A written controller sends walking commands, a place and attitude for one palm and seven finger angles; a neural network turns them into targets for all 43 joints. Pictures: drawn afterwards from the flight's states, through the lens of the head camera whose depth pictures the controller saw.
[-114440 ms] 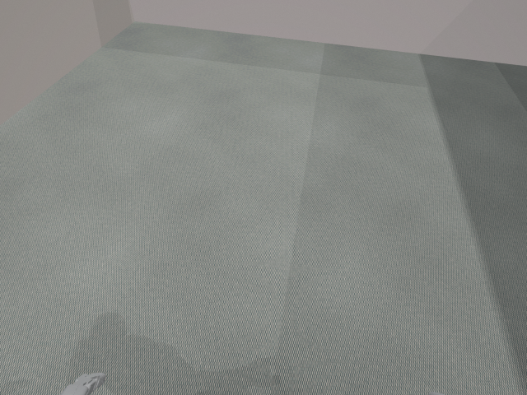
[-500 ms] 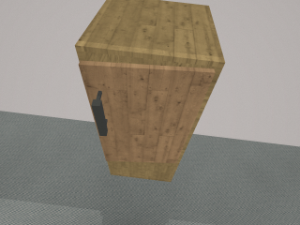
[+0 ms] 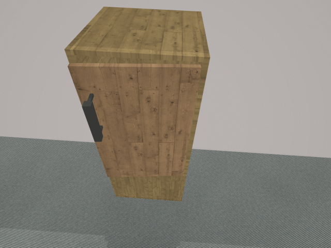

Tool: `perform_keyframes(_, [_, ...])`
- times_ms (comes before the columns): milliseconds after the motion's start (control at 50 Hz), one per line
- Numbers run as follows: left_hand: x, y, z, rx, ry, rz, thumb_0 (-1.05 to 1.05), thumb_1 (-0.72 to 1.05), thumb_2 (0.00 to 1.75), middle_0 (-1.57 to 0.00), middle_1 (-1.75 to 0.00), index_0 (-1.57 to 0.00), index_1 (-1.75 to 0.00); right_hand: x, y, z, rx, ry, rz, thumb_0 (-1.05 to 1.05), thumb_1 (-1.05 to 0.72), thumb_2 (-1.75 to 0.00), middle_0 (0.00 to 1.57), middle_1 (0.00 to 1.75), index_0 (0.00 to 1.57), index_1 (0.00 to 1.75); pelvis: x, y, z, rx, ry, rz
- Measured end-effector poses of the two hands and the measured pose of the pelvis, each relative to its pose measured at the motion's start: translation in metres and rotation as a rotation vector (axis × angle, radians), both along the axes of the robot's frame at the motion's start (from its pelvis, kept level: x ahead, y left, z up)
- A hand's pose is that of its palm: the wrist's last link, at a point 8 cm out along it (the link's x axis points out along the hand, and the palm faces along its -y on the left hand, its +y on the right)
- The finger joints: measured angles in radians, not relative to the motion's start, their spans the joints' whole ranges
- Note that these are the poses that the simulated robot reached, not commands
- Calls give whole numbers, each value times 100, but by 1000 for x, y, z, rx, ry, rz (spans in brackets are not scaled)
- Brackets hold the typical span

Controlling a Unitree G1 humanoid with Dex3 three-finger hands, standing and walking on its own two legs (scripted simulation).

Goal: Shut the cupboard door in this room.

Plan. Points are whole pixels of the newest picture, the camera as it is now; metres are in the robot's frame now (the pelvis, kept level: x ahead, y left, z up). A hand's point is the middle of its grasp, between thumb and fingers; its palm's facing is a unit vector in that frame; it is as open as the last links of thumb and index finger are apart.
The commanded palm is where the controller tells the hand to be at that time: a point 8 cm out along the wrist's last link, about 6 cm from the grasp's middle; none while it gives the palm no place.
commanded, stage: come to a stop and stand still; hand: left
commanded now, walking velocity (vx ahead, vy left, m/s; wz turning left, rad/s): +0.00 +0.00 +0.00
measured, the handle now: (95, 118) +0.49 +0.25 +0.02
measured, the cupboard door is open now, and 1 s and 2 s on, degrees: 5 5 5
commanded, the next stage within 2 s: look again from close up in 0.50 s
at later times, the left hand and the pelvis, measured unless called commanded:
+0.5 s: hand out of the picture -0.05 +0.15 -0.16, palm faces +0.05 -0.98 -0.17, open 7.4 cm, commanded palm none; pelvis -0.05 -0.02 +0.02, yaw +0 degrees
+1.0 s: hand out of the picture -0.04 +0.14 -0.15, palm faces +0.04 -0.99 -0.14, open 7.4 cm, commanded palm none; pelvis -0.02 -0.01 +0.03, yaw +0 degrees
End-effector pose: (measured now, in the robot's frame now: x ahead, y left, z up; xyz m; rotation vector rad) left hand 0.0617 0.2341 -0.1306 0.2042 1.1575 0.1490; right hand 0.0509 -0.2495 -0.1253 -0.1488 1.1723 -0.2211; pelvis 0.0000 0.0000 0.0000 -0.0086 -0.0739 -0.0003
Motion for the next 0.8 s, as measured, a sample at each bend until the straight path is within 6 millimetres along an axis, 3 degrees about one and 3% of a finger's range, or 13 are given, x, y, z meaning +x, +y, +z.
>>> perform_keyframes(100, [-17, -15, 4, -29, 1, -1, 1, 92, 89, -21, -30, -20, -30, -39, 8, 2, 32, 52, 17, 1, -91, -90, 19, 30, 19, 30, -19, -8, 7, 11, 17, -15])
perform_keyframes(280, [-93, -25, 7, -28, 129, 52, 1, 91, 89, -21, -30, -20, -30, -84, 4, 1, 66, 133, 7, 1, -91, -90, 20, 30, 20, 30, -40, -21, 15, 13, 31, 3])
perform_keyframes(440, [-113, -29, 1, -61, 165, 72, 1, 90, 89, -20, -30, -20, -30, -124, 7, 7, 48, 221, 0, 1, -91, -90, 20, 30, 19, 30, -48, -21, 19, 7, 38, 4])
perform_keyframes(520, [-121, -35, 4, -72, 173, 76, 1, 90, 89, -20, -30, -20, -30, -129, 10, 8, 58, 243, 9, 1, -91, -90, 20, 30, 19, 30, -50, -22, 21, 11, 44, 6])
perform_keyframes(640, [-131, -43, 3, -90, 210, 79, 1, 90, 89, -20, -30, -20, -30, -119, 15, 6, 71, 220, 15, 1, -90, -90, 20, 30, 20, 30, -48, -22, 22, 7, 44, 6])
perform_keyframes(800, [-126, -47, 2, -106, 225, 80, 1, 90, 89, -20, -30, -20, -30, -104, 23, 7, 78, 209, 21, 1, -91, -90, 20, 30, 20, 30, -40, -19, 23, 5, 54, 3])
